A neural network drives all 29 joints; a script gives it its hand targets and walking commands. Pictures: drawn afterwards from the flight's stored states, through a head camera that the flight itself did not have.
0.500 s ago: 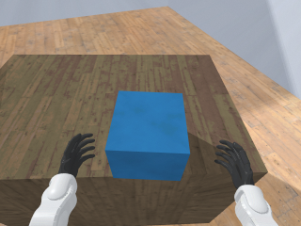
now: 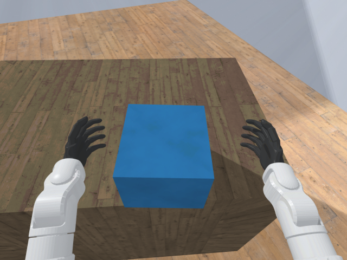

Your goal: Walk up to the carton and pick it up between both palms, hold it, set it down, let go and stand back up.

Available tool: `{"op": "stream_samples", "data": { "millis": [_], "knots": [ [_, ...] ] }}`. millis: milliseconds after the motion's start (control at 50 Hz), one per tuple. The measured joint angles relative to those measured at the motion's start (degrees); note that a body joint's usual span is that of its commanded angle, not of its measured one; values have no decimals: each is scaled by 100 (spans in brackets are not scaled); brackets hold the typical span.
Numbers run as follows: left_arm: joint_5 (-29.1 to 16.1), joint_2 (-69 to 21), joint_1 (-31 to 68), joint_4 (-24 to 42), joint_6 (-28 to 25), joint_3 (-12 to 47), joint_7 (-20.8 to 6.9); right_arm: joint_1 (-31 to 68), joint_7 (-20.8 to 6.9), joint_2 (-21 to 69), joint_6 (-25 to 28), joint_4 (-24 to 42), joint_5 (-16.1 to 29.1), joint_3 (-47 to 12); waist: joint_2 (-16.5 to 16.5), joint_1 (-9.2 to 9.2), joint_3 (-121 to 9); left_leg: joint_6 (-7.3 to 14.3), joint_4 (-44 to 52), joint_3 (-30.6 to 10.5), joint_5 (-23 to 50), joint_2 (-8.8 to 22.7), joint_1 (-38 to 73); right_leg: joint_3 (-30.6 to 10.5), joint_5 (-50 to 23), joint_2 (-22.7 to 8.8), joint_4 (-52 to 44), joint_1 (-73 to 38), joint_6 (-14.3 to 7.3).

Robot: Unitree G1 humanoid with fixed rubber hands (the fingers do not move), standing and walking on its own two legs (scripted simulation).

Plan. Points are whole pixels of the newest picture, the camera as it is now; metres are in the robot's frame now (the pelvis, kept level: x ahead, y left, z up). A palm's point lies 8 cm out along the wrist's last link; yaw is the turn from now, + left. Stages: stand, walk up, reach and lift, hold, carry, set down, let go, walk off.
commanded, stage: reach and lift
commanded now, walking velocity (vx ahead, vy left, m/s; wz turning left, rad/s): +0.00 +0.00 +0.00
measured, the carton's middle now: (165, 155) +0.37 +0.05 +0.01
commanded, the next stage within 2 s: none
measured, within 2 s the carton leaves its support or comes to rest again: neither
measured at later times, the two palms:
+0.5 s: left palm (80, 113) +0.37 +0.23 +0.15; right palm (262, 116) +0.40 -0.17 +0.14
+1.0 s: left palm (96, 143) +0.37 +0.22 +0.06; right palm (240, 141) +0.40 -0.14 +0.06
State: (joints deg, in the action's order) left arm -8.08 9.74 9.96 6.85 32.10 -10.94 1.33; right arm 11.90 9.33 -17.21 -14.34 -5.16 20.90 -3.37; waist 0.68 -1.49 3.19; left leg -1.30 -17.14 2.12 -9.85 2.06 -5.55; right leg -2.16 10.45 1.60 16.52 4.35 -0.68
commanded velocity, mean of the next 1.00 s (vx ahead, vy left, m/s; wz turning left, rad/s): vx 0.00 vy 0.00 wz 0.00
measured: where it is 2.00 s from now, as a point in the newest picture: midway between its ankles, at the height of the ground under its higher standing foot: outside the picture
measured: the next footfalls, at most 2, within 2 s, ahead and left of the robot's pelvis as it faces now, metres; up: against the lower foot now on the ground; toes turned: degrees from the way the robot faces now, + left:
none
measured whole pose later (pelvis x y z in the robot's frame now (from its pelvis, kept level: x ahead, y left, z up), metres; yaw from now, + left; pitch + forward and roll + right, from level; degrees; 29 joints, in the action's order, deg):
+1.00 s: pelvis -0.01 +0.00 -0.01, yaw +2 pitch +7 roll -1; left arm -3.9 8.4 35.3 -46.3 1.6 -8.4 3.8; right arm 37.6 6.1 -9.7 3.7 -53.3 11.9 1.0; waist -0.1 -2.3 -4.0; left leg -1.4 -24.7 -0.7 -11.3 2.4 -20.8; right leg 0.4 10.6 2.1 20.2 17.0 -0.6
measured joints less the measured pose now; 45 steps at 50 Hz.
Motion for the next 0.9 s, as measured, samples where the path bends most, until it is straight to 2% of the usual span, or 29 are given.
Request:
{"op": "stream_samples", "data": {
  "millis": [260,540,600,680,800,900],
  "knots": [
    [6,240,1599,-1349,314,-74,140,1596,-79,-82,-377,-1415,138,0,45,-31,-240,1,-124,12,59,21,-405,-18,-48,25,171,441,-7],
    [-156,642,3069,-3238,-111,206,199,3126,-223,-142,-334,-3226,210,36,-4,-65,-504,-2,-333,-105,6,39,-810,89,-67,44,182,719,-7],
    [-121,650,3283,-3570,-311,234,157,3378,-250,-94,-231,-3572,124,83,-22,-33,-526,0,-371,-152,-11,35,-861,132,-71,43,152,723,-6],
    [146,525,3348,-4056,-743,217,44,3491,-264,44,71,-4062,-40,92,-27,4,-511,5,-358,-192,-25,19,-799,169,-69,30,87,621,2],
    [498,114,2822,-4320,-1592,151,37,2977,-286,346,816,-4342,-374,159,-38,-55,-434,4,-413,-211,-90,20,-750,187,-39,31,63,529,6],
    [504,-92,2447,-4574,-2297,198,157,2562,-310,598,1389,-4448,-674,307,-57,-89,-487,-9,-582,-254,-134,38,-1061,230,-20,51,163,796,2]
  ]
}}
